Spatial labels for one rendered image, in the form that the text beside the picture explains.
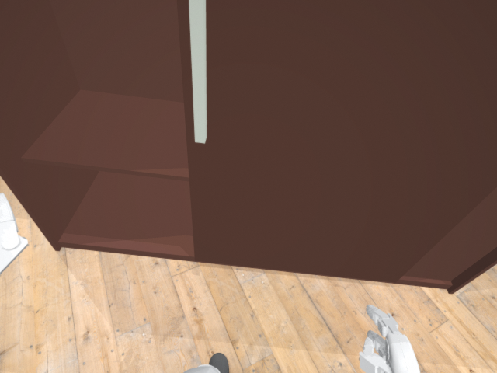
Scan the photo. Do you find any robot left foot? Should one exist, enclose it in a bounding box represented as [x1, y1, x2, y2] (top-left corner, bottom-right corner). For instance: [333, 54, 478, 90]
[209, 353, 229, 373]

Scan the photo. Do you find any robot right hand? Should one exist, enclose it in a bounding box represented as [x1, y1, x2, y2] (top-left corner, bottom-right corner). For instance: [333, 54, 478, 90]
[360, 305, 420, 373]

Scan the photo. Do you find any robot left hand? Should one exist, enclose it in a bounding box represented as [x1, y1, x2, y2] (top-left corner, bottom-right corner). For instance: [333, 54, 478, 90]
[0, 193, 28, 274]

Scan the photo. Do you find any handle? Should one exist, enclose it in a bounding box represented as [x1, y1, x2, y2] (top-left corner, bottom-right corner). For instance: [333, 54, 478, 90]
[189, 0, 207, 144]

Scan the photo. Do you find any wardrobe door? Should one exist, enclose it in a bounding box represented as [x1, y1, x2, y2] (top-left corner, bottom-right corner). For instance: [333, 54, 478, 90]
[403, 187, 497, 281]
[177, 0, 497, 283]

